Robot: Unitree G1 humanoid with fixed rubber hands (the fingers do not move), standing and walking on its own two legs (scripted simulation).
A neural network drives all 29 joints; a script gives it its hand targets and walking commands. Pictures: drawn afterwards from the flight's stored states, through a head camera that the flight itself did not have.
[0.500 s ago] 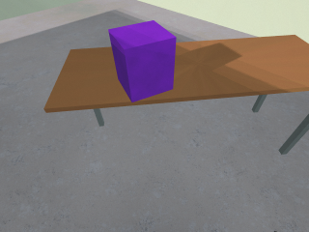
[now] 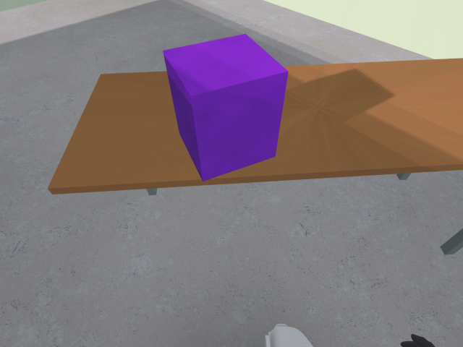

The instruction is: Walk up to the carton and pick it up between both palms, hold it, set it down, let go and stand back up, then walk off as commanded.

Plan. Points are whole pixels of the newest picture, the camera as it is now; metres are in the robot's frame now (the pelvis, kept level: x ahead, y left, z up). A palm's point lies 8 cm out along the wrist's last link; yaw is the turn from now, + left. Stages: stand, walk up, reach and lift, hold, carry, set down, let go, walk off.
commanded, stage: walk up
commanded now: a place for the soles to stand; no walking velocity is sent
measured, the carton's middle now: (223, 108) +0.64 +0.01 +0.05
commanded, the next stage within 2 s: none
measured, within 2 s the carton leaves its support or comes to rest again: neither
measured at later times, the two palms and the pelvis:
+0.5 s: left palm (23, 341) +0.16 +0.36 -0.07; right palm (375, 250) +0.31 -0.30 -0.08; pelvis +0.16 +0.01 +0.00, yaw +4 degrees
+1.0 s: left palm (89, 235) +0.37 +0.33 -0.09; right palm (362, 229) +0.38 -0.31 -0.12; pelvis +0.26 +0.00 -0.02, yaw +6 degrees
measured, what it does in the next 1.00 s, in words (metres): walks ahead: right foot, then left foot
